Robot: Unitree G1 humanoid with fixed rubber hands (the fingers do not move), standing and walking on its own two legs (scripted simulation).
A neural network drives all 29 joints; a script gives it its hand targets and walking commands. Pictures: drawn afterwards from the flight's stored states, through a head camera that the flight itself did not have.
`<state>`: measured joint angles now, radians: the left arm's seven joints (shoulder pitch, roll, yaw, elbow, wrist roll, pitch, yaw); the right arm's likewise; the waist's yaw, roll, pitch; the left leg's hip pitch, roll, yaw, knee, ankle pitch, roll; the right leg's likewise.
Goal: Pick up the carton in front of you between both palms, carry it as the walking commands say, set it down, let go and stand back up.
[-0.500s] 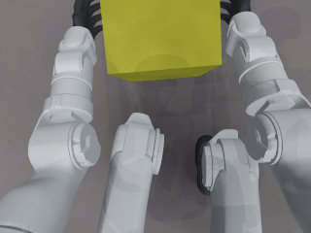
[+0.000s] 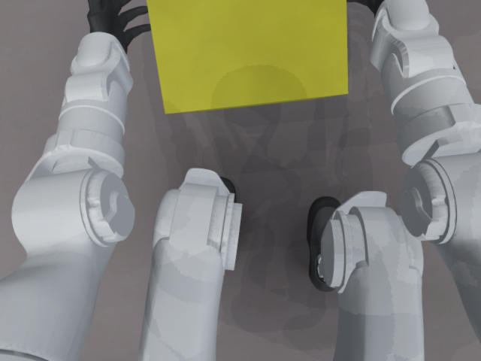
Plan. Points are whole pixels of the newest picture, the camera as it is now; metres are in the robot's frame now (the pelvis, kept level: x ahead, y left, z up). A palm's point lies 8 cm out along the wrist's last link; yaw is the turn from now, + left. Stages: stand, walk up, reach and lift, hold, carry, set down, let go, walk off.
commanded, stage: set down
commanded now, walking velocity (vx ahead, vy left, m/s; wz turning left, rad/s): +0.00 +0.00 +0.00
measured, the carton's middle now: (249, 35) +0.51 +0.09 -0.25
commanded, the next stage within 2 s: let go in 1.18 s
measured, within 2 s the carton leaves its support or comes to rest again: neither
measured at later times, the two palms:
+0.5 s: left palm out of the picture +0.49 +0.30 -0.06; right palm out of the picture +0.57 -0.07 -0.06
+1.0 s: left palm out of the picture +0.49 +0.31 +0.09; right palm out of the picture +0.57 -0.08 +0.08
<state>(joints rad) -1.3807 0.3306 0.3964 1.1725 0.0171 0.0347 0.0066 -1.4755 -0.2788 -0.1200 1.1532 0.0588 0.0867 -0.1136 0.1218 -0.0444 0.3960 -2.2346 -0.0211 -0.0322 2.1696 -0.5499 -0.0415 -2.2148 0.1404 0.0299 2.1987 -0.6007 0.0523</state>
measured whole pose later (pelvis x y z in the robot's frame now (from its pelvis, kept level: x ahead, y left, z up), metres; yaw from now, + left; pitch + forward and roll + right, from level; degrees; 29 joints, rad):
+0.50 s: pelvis +0.01 +0.01 +0.06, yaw +1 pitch +41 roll -2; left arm -1.21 0.33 0.27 0.93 -0.12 0.12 0.04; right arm -1.31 -0.27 -0.17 0.96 0.06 0.17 -0.14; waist 0.11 -0.05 0.12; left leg -2.17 -0.04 -0.02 1.97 -0.52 0.00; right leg -2.11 0.08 0.02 2.00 -0.61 0.05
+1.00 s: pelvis +0.03 +0.01 +0.18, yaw +2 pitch +46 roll -1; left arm -1.05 0.32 0.35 0.81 -0.08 0.17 -0.04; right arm -1.14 -0.22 -0.19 0.80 0.01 0.22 -0.12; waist 0.10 -0.04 -0.05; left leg -1.88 -0.04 -0.04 1.50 -0.43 -0.01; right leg -1.83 0.07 0.04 1.53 -0.50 0.03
